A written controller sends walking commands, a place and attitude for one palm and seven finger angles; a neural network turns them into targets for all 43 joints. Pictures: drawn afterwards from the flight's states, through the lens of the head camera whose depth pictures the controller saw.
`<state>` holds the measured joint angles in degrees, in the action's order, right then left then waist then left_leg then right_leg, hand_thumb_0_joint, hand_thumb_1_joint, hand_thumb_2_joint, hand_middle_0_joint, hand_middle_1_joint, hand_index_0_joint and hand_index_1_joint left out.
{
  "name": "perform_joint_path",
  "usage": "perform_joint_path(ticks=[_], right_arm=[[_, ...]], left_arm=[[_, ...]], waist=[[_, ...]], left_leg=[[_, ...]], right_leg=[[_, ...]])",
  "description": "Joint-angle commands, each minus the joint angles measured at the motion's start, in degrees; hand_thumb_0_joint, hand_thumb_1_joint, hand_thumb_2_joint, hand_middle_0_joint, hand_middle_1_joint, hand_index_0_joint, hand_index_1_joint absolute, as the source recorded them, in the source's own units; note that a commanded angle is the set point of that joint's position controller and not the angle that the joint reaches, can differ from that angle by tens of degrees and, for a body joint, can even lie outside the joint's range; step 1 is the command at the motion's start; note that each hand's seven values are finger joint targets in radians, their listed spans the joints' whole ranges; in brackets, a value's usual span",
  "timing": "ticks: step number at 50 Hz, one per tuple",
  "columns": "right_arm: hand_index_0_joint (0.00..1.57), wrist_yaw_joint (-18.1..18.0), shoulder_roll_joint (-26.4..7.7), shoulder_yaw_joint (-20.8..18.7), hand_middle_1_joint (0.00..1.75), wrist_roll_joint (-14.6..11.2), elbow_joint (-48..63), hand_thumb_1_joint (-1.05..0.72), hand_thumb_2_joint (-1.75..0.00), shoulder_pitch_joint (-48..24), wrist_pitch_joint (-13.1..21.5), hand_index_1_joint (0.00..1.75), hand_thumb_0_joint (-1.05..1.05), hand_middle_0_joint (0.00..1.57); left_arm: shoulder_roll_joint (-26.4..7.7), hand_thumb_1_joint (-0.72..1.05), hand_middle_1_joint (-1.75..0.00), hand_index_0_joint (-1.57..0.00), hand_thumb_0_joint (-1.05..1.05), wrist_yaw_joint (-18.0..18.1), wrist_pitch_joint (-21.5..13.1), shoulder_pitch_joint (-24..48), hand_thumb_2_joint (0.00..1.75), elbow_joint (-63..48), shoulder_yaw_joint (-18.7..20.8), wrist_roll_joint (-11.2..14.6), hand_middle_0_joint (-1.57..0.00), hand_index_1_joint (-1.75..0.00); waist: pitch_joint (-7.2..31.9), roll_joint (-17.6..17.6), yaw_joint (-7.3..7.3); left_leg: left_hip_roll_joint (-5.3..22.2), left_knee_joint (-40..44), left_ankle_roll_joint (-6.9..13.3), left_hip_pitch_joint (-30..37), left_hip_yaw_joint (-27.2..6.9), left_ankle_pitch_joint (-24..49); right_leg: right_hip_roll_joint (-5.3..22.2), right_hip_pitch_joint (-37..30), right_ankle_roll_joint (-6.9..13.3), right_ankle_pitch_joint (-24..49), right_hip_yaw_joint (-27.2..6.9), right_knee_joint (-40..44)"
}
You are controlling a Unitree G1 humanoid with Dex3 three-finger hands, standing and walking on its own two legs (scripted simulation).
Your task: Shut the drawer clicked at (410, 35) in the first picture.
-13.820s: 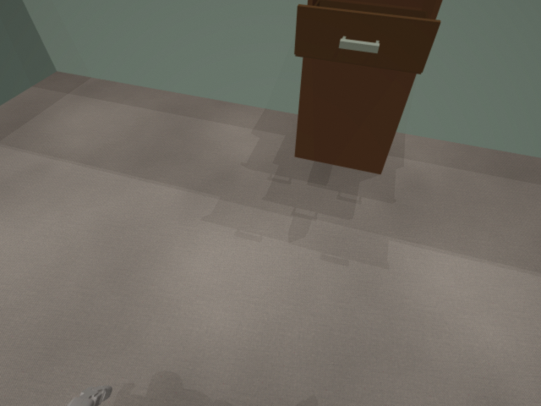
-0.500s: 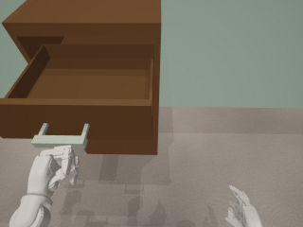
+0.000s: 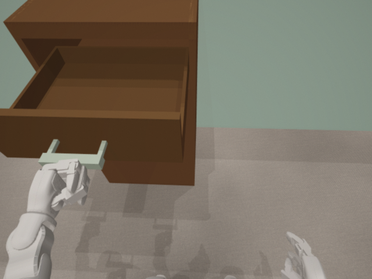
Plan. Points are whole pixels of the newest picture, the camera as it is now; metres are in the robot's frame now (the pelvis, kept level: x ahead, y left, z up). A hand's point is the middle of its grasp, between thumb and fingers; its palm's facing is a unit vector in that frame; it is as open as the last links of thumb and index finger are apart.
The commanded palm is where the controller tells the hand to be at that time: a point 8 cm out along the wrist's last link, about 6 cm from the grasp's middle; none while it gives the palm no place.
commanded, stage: push the drawer shut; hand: left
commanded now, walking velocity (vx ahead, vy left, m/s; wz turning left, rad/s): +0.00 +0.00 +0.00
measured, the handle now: (75, 152) +0.35 +0.27 +0.07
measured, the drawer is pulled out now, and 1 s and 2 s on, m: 0.28 0.15 0.03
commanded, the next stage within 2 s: none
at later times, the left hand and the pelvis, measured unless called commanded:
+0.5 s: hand (93, 159) +0.34 +0.22 +0.07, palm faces +0.03 -1.00 -0.05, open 3.2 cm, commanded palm +0.33 +0.28 +0.07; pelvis -0.01 +0.01 +0.00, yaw -1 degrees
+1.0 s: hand (103, 134) +0.41 +0.22 +0.07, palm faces +0.02 -1.00 -0.04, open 3.1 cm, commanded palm +0.39 +0.27 +0.07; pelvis +0.00 +0.02 +0.00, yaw -2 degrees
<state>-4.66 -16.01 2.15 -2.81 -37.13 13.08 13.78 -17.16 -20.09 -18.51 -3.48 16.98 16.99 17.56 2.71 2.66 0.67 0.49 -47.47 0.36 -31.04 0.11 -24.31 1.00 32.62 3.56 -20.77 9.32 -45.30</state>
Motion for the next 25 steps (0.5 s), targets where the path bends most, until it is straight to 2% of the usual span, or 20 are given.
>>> perform_joint_path(ticks=[1,6,8,10,11,12,14,15,16,18,19,20,21,23,25], right_arm=[[0.2,-0.5,-7.1,-2.6,0.3,-0.1,7.0,-0.9,-0.9,-1.9,3.2,0.3,0.0,0.2],[0.2,-0.7,-7.1,-2.5,0.3,-0.1,6.9,-0.9,-0.9,-1.7,2.9,0.3,0.0,0.2],[0.2,-0.5,-6.9,-2.4,0.3,0.0,7.2,-0.9,-0.9,-1.4,3.0,0.3,0.0,0.2],[0.2,-0.4,-7.0,-2.4,0.3,0.1,6.8,-0.9,-0.9,-1.0,2.7,0.3,0.0,0.2],[0.2,-0.3,-7.2,-2.5,0.3,0.1,6.7,-0.9,-0.9,-0.8,2.4,0.3,0.0,0.2],[0.2,-0.3,-7.1,-2.2,0.3,0.0,7.0,-0.9,-0.9,-1.0,2.3,0.3,0.0,0.2],[0.2,-0.3,-7.2,-2.3,0.3,0.0,6.8,-0.9,-0.9,-0.8,1.9,0.3,0.0,0.2],[0.2,-0.2,-7.2,-2.3,0.3,0.1,6.8,-0.9,-0.9,-0.6,1.7,0.3,0.0,0.2],[0.2,-0.2,-7.1,-2.4,0.3,0.0,6.9,-0.9,-0.9,-0.4,1.6,0.3,0.0,0.2],[0.2,-0.2,-7.4,-2.5,0.3,0.1,6.8,-0.9,-0.9,0.3,1.2,0.3,0.0,0.2],[0.2,-0.2,-7.6,-2.5,0.3,0.2,6.7,-0.9,-0.9,0.6,0.9,0.3,0.0,0.2],[0.2,-0.1,-7.4,-2.5,0.3,0.2,6.8,-0.9,-0.9,0.7,0.7,0.3,0.0,0.2],[0.2,-0.2,-7.5,-2.5,0.3,0.2,6.8,-0.9,-0.9,0.9,0.5,0.3,0.0,0.2],[0.2,-0.2,-7.4,-2.4,0.3,0.2,6.5,-0.9,-0.9,1.3,0.0,0.3,0.0,0.2],[0.2,-0.1,-7.7,-2.4,0.3,0.3,6.3,-0.9,-0.9,2.1,-0.6,0.3,0.0,0.2]], left_arm=[[-12.4,0.9,-1.6,-1.4,0.0,0.7,-3.5,22.9,0.9,-8.9,3.9,1.9,-1.4,-1.6],[-14.4,0.9,-1.6,-1.4,0.0,0.7,-3.7,27.5,0.9,-6.1,5.2,1.6,-1.4,-1.6],[-12.7,0.9,-1.6,-1.4,0.0,0.8,-3.9,28.7,0.9,-5.8,3.5,1.3,-1.4,-1.6],[-13.3,0.9,-1.6,-1.4,0.0,1.2,-3.8,29.0,0.9,-3.4,4.4,1.2,-1.4,-1.6],[-14.9,0.9,-1.6,-1.4,0.0,1.5,-3.8,29.3,0.9,-2.3,5.5,0.8,-1.4,-1.6],[-13.3,0.9,-1.6,-1.4,0.0,1.5,-3.9,31.5,0.9,-1.9,3.5,0.5,-1.4,-1.6],[-13.9,0.9,-1.6,-1.4,0.0,2.2,-4.1,33.7,0.9,-0.2,3.7,-0.1,-1.4,-1.6],[-14.1,0.9,-1.6,-1.4,0.0,2.4,-4.4,35.7,0.9,-0.4,3.4,-0.4,-1.4,-1.6],[-13.0,0.9,-1.6,-1.4,0.0,2.6,-4.3,35.9,0.9,0.6,2.6,-0.7,-1.4,-1.6],[-14.5,0.9,-1.6,-1.4,0.0,3.0,-4.4,38.0,0.9,1.9,3.7,-0.8,-1.4,-1.6],[-16.3,0.9,-1.6,-1.4,0.0,3.2,-4.6,37.7,0.9,2.7,5.1,-1.2,-1.4,-1.6],[-14.6,0.9,-1.6,-1.4,0.0,3.1,-4.7,38.9,0.9,3.2,3.7,-1.3,-1.4,-1.6],[-15.6,0.9,-1.6,-1.4,0.0,3.2,-4.7,39.1,0.9,4.3,4.7,-1.4,-1.4,-1.6],[-14.8,0.9,-1.6,-1.4,0.0,3.1,-4.8,42.1,0.9,4.9,3.4,-1.8,-1.4,-1.6],[-16.0,0.9,-1.6,-1.4,0.0,3.3,-4.6,42.9,0.9,8.3,4.6,-1.9,-1.4,-1.6]], waist=[[12.3,-1.9,-3.91],[14.2,-0.8,-3.45],[15.1,0.3,-3.37],[14.7,-1.0,-3.42],[14.4,-0.7,-3.04],[13.3,-0.6,-3.65],[12.3,-0.7,-3.86],[12.9,0.5,-3.94],[13.2,0.0,-4.02],[14.3,-1.7,-4.18],[14.5,-1.9,-3.75],[15.0,-1.8,-4.18],[15.0,-1.8,-3.77],[15.3,-0.4,-4.46],[14.7,-2.7,-4.58]], left_leg=[[-0.9,6.5,1.0,-0.7,-1.8,7.7],[-0.9,7.1,1.0,-0.3,-1.7,7.4],[-0.9,7.5,0.9,0.8,-1.8,8.5],[-0.9,7.4,1.0,0.1,-1.7,8.5],[-0.8,7.7,0.8,-0.3,-1.7,7.8],[-0.9,8.0,0.9,-0.5,-1.8,6.7],[-0.7,8.1,1.0,-0.7,-1.8,5.6],[-0.8,8.3,0.9,-0.4,-1.8,5.6],[-0.8,8.4,0.9,0.1,-1.7,5.1],[-0.7,8.3,1.0,-0.4,-1.8,5.1],[-0.6,8.3,1.0,-1.2,-1.8,5.2],[-0.7,8.3,1.1,-0.7,-1.6,5.6],[-0.6,8.4,1.0,-0.8,-1.6,5.6],[-0.7,8.5,1.0,-0.1,-1.6,5.8],[-0.5,8.3,1.1,-1.3,-1.7,5.4]], right_leg=[[0.9,-10.6,-3.2,3.5,-11.3,9.0],[1.1,-11.6,-3.0,3.0,-11.5,9.1],[1.0,-11.7,-2.9,5.1,-10.8,8.5],[0.9,-11.7,-3.0,5.4,-11.0,8.7],[1.0,-11.6,-2.9,4.4,-10.9,8.7],[0.9,-10.5,-2.8,3.2,-10.8,8.8],[0.8,-9.6,-2.7,1.6,-10.9,9.1],[0.9,-9.5,-2.7,1.8,-10.8,8.8],[0.8,-9.0,-2.8,1.6,-10.6,8.8],[0.8,-9.8,-2.9,1.7,-11.0,8.9],[0.9,-10.5,-2.8,1.4,-11.1,8.8],[1.0,-10.4,-2.9,2.4,-11.1,8.7],[0.9,-10.5,-2.8,2.6,-11.0,8.5],[0.9,-9.5,-2.7,3.4,-10.6,8.2],[0.5,-9.6,-2.8,3.0,-10.9,8.3]])
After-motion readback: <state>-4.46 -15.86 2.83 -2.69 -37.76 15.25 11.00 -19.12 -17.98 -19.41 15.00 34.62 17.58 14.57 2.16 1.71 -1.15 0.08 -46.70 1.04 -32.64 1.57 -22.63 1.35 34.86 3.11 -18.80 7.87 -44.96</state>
